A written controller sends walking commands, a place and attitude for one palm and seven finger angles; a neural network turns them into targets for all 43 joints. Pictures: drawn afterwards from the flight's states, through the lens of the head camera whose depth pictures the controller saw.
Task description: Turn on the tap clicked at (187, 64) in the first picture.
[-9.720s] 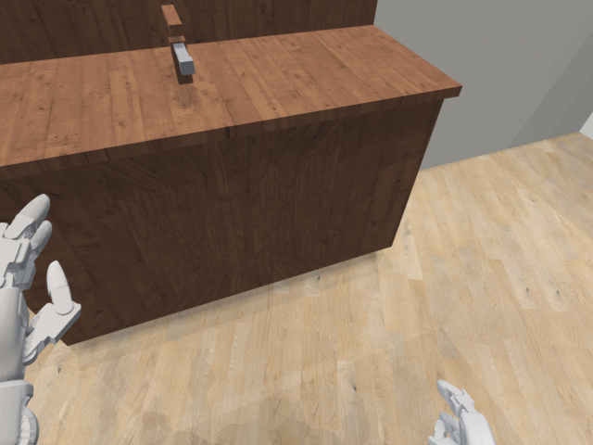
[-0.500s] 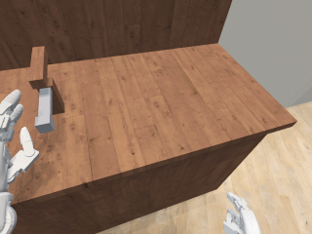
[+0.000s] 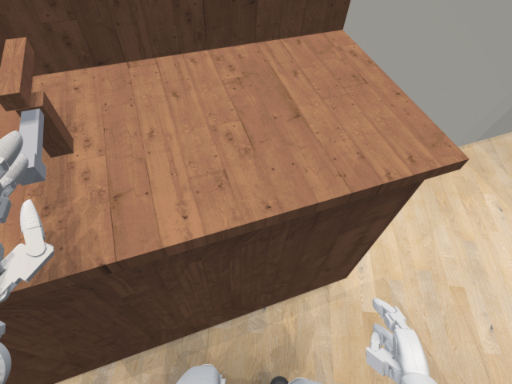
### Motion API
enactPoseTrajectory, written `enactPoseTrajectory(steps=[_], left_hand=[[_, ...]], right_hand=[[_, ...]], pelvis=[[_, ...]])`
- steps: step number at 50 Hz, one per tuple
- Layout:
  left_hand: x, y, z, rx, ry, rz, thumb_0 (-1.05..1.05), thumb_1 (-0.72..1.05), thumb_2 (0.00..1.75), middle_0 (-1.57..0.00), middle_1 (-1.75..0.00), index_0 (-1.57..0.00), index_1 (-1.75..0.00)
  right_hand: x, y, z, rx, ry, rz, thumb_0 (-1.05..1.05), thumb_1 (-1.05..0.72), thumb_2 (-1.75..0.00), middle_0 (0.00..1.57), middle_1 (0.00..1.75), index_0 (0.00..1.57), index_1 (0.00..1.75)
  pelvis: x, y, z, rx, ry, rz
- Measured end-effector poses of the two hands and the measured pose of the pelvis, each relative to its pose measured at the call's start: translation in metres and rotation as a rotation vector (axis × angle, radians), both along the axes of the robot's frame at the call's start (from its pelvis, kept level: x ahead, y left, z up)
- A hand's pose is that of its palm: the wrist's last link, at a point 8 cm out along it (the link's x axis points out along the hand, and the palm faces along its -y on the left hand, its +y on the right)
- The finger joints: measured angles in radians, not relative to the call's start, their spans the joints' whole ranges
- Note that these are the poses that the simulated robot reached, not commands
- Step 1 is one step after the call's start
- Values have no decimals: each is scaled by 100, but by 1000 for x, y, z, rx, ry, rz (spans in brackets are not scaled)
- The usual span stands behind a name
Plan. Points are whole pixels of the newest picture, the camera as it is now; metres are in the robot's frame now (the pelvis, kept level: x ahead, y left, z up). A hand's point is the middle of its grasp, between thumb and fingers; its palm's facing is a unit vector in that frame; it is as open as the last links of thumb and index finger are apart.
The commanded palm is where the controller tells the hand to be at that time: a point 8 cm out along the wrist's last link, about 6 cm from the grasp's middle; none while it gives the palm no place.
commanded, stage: come to a stop and stand still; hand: left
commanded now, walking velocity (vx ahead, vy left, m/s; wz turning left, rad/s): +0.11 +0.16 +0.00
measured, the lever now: (28, 169) +0.33 +0.34 +0.15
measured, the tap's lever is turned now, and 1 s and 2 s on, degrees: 0 0 0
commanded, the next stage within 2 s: look again from close up in 0.94 s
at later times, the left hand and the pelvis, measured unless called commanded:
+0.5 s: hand (38, 231) +0.24 +0.27 +0.16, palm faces +0.32 -0.86 -0.40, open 7.4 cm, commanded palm +0.18 +0.31 +0.19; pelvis +0.01 +0.03 +0.01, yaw -3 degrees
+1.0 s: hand (8, 216) +0.25 +0.30 +0.17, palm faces +0.39 -0.86 -0.34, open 7.4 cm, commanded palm +0.19 +0.33 +0.19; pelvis +0.03 +0.05 +0.01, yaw +0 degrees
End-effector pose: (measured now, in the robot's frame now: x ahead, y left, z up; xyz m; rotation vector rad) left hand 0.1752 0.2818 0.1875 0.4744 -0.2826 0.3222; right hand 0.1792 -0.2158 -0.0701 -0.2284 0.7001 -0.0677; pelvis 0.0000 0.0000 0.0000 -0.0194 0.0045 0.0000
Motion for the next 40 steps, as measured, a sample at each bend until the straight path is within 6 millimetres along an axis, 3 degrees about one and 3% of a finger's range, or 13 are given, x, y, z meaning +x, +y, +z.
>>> enactPoseTrajectory(steps=[5, 11, 13, 15, 17, 19, 24, 27, 35, 40], left_hand=[[0, -1, -6, -32, 17, 23, 2, 89, 90, -21, -31, -22, -30], [1, 10, -9, -46, 44, 45, 2, 89, 90, -21, -31, -22, -30], [5, 16, 0, 33, 23, 38, 2, 89, 90, -21, -31, -22, -30], [14, 35, 20, 125, -75, 38, 2, 89, 90, -21, -31, -22, -30], [21, 51, 30, 103, -130, 72, 2, 89, 90, -21, -31, -22, -30], [25, 53, 29, 62, -133, 78, 2, 89, 90, -21, -31, -21, -30], [24, 30, -3, -6, 5, -25, 2, 90, 90, -20, -31, -21, -30], [24, 28, -17, -27, 52, -50, 2, 89, 90, -21, -31, -21, -30], [31, 56, -1, -36, -71, 25, 2, 89, 90, -21, -31, -22, -30], [36, 59, -4, -66, -74, 20, 2, 89, 90, -21, -31, -21, -30]], right_hand=[[-25, -22, -1, -44, 45, -65, 2, -91, -90, 20, 30, 20, 30], [-46, -27, 6, -74, 73, -104, 2, -91, -90, 20, 30, 20, 30], [-48, -24, 7, -85, 70, -81, 2, -91, -90, 20, 30, 20, 30], [-49, -17, 4, -83, 81, -35, 2, -91, -90, 20, 30, 20, 30], [-47, -9, 1, -46, 67, -21, 2, -91, -90, 20, 30, 20, 30], [-43, 1, 1, -2, 32, -22, 2, -91, -90, 20, 30, 20, 30], [-32, 24, 4, 56, -23, -41, 2, -91, -90, 20, 30, 20, 30], [-24, 35, 7, 48, -24, -27, 2, -91, -90, 20, 30, 20, 30], [9, 51, 18, 8, -44, 43, 2, -90, -90, 20, 30, 20, 30], [27, 53, 28, -10, -74, 46, 2, -90, -90, 20, 30, 20, 30]], pelvis=[[-2, 0, 2, 3, 4, 2], [0, 7, 9, 7, -20, -2], [0, 8, 9, 9, -23, 3], [-3, 8, 7, 14, -24, 13], [-4, 11, 7, 16, -27, -1], [-3, 18, 8, 15, -28, -18], [6, 33, 9, 16, -25, -43], [10, 36, 10, 16, -28, -39], [21, 44, 9, 1, -34, -19], [26, 50, 9, -2, -33, -16]])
